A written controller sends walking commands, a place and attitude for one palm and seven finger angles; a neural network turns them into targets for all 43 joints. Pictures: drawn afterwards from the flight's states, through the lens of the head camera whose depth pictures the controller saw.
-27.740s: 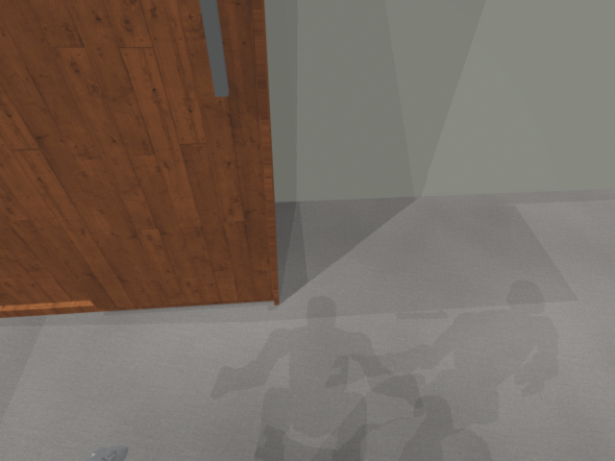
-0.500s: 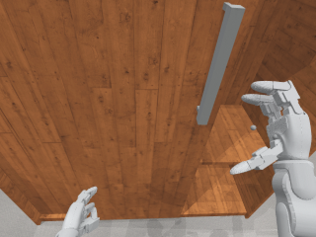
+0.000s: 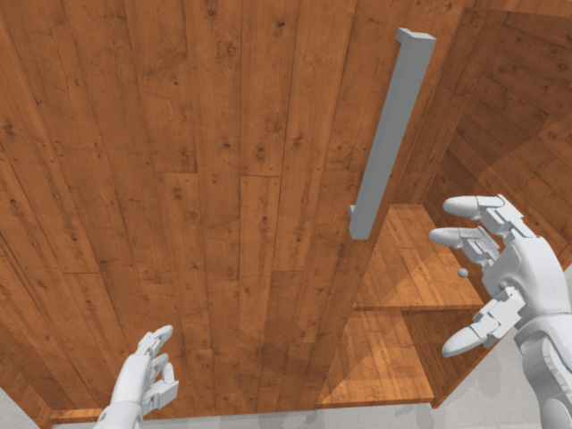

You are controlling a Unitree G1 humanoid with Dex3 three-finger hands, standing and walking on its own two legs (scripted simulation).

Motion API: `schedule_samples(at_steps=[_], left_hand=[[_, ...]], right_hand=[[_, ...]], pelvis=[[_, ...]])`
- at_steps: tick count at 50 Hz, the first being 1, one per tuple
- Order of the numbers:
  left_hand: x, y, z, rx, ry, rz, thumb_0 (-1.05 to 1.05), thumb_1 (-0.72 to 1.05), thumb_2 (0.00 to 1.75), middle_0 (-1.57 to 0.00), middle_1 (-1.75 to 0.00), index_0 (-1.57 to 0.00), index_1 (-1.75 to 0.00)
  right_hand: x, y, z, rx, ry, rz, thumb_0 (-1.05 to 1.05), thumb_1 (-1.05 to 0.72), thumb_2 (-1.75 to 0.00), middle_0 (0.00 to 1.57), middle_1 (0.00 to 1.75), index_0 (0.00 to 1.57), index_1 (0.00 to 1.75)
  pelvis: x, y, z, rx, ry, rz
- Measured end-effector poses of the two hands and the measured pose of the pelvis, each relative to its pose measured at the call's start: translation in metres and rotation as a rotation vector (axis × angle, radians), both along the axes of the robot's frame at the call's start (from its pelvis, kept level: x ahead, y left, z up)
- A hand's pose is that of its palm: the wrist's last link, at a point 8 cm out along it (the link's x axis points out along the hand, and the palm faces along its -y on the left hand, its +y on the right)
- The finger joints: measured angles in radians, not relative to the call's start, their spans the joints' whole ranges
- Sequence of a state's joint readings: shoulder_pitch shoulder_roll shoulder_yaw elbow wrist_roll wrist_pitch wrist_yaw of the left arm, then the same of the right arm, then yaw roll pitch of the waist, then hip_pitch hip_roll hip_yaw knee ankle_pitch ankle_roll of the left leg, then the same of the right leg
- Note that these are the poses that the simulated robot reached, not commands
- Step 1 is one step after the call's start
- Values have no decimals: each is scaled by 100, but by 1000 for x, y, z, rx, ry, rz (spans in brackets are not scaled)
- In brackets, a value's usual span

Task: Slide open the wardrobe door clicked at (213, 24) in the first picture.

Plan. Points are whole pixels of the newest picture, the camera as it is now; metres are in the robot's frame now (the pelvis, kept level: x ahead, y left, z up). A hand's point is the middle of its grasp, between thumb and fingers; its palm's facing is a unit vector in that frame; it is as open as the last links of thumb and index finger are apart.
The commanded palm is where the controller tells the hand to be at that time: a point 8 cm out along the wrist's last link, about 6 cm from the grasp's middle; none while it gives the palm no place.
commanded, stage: draw the hand back to the body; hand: right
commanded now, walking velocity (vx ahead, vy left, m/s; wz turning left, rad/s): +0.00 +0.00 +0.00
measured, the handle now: (378, 146) +0.40 -0.11 +0.26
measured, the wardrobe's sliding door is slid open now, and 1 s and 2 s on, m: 0.43 0.43 0.43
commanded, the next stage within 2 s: step back with the hand held close in 1.32 s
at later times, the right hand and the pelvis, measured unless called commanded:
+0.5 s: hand (518, 297) +0.21 -0.24 +0.19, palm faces +0.42 +0.87 -0.27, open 13.1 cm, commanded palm +0.17 -0.28 +0.19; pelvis +0.00 -0.01 +0.00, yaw +1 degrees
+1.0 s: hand (545, 315) +0.20 -0.28 +0.17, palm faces +0.48 +0.81 -0.35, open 8.3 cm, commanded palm +0.16 -0.32 +0.18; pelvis +0.01 -0.02 +0.01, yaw +2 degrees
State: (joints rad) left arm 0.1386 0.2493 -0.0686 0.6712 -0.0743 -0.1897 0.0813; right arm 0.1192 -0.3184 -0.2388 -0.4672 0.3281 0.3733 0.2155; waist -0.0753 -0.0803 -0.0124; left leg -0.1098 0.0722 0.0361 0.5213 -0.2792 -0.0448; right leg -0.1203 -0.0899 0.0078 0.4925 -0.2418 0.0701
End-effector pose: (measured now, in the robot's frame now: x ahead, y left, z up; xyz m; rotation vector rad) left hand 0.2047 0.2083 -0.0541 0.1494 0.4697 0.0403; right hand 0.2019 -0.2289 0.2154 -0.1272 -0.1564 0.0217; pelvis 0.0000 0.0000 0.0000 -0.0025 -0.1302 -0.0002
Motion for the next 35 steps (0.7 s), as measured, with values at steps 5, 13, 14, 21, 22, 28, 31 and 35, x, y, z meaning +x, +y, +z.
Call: schedule_samples(at_steps=[5,13,14,21,22,28,31,35], left_hand=[[13,0,12,11,-52,-19,2,90,90,-20,-30,-20,-30],[16,-1,19,33,-74,-26,2,90,90,-20,-30,-20,-30],[15,-2,19,40,-75,-27,2,90,90,-20,-30,-20,-30],[-8,-4,4,75,14,-11,2,90,90,-20,-30,-20,-30],[-13,-4,0,80,38,-8,2,90,90,-20,-30,-20,-30],[-37,-6,-20,92,160,23,2,90,90,-20,-30,-20,-30],[-44,-7,-24,90,186,44,2,90,89,-20,-30,-20,-30],[-45,-8,-23,83,186,69,2,90,89,-20,-30,-21,-30]], right_hand=[[-9,-11,0,38,-14,-32,-2,56,-20,25,115,26,115],[-16,-21,-13,31,21,-47,-2,52,-22,25,113,25,113],[-17,-23,-12,-8,8,-86,-2,51,-23,25,112,25,112],[-33,-45,-11,-156,-158,-378,-1,33,-31,24,102,25,102],[-35,-47,-12,-164,-166,-394,-1,30,-33,24,100,25,100],[-33,-57,-21,-200,-163,-424,-1,10,-42,23,88,24,88],[-29,-61,-24,-219,-152,-420,-1,0,-48,23,82,24,82],[-24,-67,-24,-241,-144,-413,-1,-14,-54,23,73,23,74]], pelvis=[[2,0,0,4,-2,-6],[2,0,-1,7,-3,-9],[1,0,-1,10,-5,-7],[0,-6,3,18,5,13],[0,-7,3,18,5,15],[3,-17,5,14,2,25],[6,-21,6,12,1,31],[8,-25,6,9,1,41]])
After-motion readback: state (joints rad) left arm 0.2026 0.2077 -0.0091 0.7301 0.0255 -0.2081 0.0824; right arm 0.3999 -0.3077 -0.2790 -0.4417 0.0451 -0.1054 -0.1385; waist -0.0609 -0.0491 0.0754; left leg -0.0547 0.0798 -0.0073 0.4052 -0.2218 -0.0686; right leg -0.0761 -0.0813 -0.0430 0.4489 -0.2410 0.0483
